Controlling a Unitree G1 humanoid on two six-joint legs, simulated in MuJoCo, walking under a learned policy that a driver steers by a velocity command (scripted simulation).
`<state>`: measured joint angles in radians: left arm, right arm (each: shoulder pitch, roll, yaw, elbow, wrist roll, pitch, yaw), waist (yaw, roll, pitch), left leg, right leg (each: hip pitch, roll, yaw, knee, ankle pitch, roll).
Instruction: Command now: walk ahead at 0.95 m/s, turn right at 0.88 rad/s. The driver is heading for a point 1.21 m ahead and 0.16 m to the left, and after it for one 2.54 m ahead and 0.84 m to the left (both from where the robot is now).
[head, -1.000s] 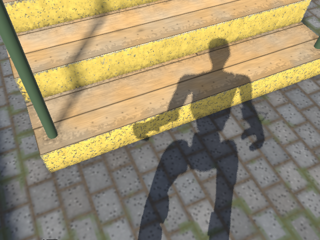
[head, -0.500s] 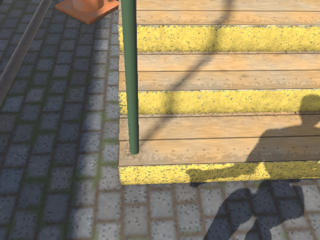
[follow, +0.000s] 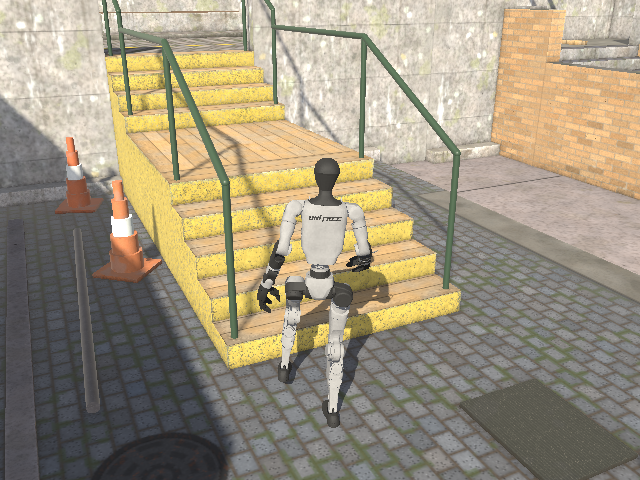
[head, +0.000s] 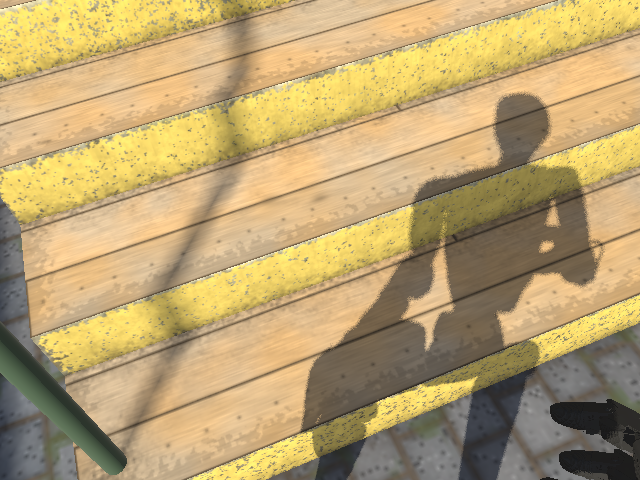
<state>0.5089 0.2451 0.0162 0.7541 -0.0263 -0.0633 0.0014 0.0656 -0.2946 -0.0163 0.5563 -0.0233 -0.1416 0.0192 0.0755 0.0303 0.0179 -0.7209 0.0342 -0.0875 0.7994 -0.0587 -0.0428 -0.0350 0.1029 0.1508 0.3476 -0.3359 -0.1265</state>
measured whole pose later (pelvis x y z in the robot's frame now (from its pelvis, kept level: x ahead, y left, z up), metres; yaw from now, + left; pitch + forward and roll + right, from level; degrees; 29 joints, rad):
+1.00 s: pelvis +0.74 -0.06 +0.10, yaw +23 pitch +0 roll -2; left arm 0.06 0.21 -0.02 0.55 0.05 -0.13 -0.04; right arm 0.43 -0.25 0.00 0.72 0.00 -0.01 0.04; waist 0.00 -0.04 -0.07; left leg -0.42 -0.15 -0.05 0.95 -0.53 0.12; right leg -0.84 0.02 0.10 2.10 -0.31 -0.07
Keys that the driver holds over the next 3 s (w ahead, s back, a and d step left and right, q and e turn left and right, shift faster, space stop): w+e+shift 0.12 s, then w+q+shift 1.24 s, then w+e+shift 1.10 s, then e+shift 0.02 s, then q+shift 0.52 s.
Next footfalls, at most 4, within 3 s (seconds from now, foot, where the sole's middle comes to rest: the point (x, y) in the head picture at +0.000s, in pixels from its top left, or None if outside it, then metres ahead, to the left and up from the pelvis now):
0.16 left None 0.36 0.10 -0.78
0.52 right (508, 439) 0.57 -0.25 -0.78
0.86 left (390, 321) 0.75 -0.01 -0.62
1.22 right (406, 140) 1.13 -0.04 -0.47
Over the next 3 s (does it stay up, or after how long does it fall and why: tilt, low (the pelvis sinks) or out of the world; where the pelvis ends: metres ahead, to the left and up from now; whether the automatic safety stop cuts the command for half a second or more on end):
stays up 1.89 0.59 0.77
